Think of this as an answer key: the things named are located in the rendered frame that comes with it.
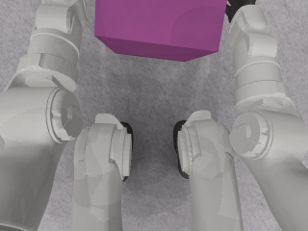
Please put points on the robot right upper arm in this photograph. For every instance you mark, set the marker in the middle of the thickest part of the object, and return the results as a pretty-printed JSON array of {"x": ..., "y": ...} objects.
[{"x": 272, "y": 145}]

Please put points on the right robot forearm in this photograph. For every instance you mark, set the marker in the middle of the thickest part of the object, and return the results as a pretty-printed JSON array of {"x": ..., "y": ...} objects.
[{"x": 256, "y": 64}]

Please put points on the left robot forearm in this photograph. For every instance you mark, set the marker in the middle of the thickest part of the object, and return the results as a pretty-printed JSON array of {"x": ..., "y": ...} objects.
[{"x": 54, "y": 47}]

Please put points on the robot left upper arm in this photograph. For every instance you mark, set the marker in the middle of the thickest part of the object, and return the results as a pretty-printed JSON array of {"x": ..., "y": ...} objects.
[{"x": 36, "y": 123}]

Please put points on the robot right hand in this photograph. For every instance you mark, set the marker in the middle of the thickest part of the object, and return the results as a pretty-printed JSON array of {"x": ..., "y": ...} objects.
[{"x": 235, "y": 5}]

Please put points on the right robot thigh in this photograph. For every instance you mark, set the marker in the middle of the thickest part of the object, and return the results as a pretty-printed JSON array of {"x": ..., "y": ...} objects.
[{"x": 216, "y": 204}]

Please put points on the carton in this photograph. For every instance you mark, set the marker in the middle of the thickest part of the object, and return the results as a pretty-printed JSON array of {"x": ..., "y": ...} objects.
[{"x": 175, "y": 30}]

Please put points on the right robot foot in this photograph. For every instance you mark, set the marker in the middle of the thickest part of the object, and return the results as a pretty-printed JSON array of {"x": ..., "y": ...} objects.
[{"x": 178, "y": 127}]

